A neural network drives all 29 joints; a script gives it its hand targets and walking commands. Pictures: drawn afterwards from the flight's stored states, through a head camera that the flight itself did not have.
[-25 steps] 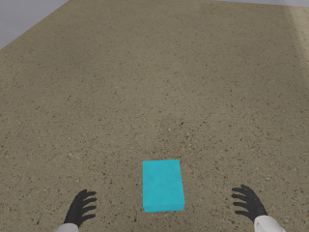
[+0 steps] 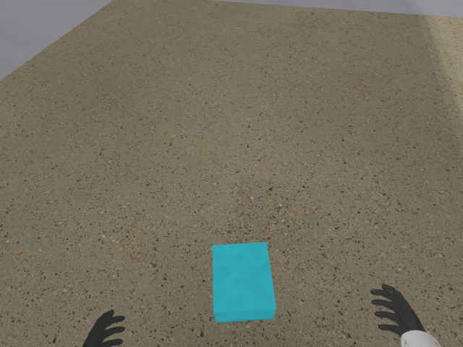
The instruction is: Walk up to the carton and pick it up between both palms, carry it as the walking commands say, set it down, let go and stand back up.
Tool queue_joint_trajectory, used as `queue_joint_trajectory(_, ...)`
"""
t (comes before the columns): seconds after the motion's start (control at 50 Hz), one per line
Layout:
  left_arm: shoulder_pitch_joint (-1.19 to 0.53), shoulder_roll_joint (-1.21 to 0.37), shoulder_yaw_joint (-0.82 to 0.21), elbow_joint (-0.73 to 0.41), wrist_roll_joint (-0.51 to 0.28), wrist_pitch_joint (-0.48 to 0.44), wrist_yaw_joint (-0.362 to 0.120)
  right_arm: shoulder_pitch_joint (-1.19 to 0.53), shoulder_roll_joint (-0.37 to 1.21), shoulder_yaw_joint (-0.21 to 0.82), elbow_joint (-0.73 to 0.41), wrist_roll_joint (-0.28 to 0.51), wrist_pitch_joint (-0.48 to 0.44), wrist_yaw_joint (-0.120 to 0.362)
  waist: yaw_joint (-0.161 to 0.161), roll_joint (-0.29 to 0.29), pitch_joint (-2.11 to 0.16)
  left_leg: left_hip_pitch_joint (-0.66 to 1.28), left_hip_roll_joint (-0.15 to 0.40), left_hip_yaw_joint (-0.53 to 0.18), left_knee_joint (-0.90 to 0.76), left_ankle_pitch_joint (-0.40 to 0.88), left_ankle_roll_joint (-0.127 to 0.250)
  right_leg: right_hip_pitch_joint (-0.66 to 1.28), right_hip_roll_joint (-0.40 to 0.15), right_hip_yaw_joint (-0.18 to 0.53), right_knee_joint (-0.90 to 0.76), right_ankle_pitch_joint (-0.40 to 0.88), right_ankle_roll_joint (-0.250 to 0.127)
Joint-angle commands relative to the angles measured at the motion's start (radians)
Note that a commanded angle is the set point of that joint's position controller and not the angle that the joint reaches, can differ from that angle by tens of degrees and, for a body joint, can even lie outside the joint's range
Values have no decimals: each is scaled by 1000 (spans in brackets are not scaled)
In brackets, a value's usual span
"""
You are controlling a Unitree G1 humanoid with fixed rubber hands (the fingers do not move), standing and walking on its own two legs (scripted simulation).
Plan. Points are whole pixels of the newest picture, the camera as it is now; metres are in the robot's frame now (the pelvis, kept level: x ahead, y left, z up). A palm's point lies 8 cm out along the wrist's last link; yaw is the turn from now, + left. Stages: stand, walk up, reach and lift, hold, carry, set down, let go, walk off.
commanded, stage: stand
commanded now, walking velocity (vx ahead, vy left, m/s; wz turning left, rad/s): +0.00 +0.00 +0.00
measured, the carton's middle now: (242, 281) +0.45 +0.00 -0.70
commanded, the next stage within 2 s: none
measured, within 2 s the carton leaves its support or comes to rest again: neither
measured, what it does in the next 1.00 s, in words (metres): stands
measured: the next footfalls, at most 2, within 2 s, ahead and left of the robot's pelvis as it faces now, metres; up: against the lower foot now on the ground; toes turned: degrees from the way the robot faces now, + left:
none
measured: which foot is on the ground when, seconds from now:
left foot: down 0.00-1.00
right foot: down 0.00-1.00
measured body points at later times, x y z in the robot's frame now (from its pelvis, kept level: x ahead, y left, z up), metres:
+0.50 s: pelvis +0.00 +0.00 +0.00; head +0.00 -0.01 +0.45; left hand +0.13 +0.28 -0.10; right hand +0.16 -0.29 -0.08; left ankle -0.02 +0.12 -0.74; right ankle -0.02 -0.13 -0.74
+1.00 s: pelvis +0.00 +0.00 +0.00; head +0.00 -0.01 +0.45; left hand +0.12 +0.29 -0.10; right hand +0.15 -0.30 -0.09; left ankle -0.02 +0.12 -0.74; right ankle -0.02 -0.13 -0.74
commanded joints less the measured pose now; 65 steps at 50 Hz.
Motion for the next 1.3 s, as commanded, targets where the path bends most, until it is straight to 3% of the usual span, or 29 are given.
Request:
queue_joint_trajectory(0.0, -36, 194, 11, -30, 66, -41, 27, -13, -156, 16, 19, -14, -33, -9, -3, -70, -88, 60, 70, -43, -34, 203, 13, 28, -70, 81, -64, 189, -9)
queue_joint_trajectory(0.1, -43, 201, 12, -11, 67, -50, 24, -3, -167, 12, 30, -16, -41, -11, -7, -60, -78, 58, 73, -54, -52, 184, 18, 24, -69, 89, -74, 156, -17)
queue_joint_trajectory(0.2, -50, 208, 13, 6, 69, -57, 22, -4, -168, 11, 38, -15, -49, -10, -5, -95, -62, 57, 79, -58, -52, 205, 21, 12, -75, 94, -73, 175, -22)
queue_joint_trajectory(0.34, -37, 212, 12, 23, 64, -61, 20, 15, -179, 8, 49, -12, -54, -12, -4, -68, -84, 76, 85, -59, -42, 257, 28, 35, -76, 89, -60, 246, -24)
queue_joint_trajectory(0.56, -55, 225, 12, 45, 65, -64, 17, 3, -195, 4, 61, -8, -59, -12, -7, -80, -69, 81, 92, -58, -51, 233, 29, 15, -85, 103, -65, 221, -33)
queue_joint_trajectory(0.72, -51, 229, 12, 58, 60, -71, 15, -4, -202, 4, 75, -4, -64, -10, -1, -57, -90, 91, 101, -65, -47, 269, 32, 41, -89, 99, -56, 264, -35)
queue_joint_trajectory(0.76, -45, 238, 13, 65, 59, -71, 16, 5, -199, 7, 84, -4, -63, -9, 1, -87, -86, 89, 99, -66, -47, 274, 33, 47, -90, 96, -57, 290, -34)
queue_joint_trajectory(0.84, -53, 232, 11, 78, 59, -72, 16, 2, -198, 7, 91, -3, -64, -11, -5, -83, -82, 95, 102, -62, -41, 300, 36, 50, -94, 99, -56, 324, -36)
queue_joint_trajectory(0.92, -55, 237, 13, 85, 59, -73, 14, -2, -206, 5, 97, 2, -64, -9, -7, -65, -79, 97, 101, -71, -59, 278, 36, 45, -90, 92, -62, 270, -34)
queue_joint_trajectory(1.0, -63, 236, 10, 89, 58, -76, 14, 2, -207, 8, 104, 3, -67, -6, -6, -81, -81, 91, 102, -67, -49, 295, 39, 64, -95, 95, -60, 321, -35)
queue_joint_trajectory(1.2, -64, 246, 9, 111, 55, -77, 16, -15, -211, 9, 125, 2, -68, -6, -2, -82, -69, 89, 106, -76, -62, 290, 41, 51, -98, 99, -65, 299, -41)
queue_joint_trajectory(1.28, -70, 239, 8, 121, 54, -77, 14, -6, -218, 8, 139, 3, -69, -5, -4, -65, -42, 77, 109, -80, -75, 251, 42, 34, -98, 103, -77, 236, -44)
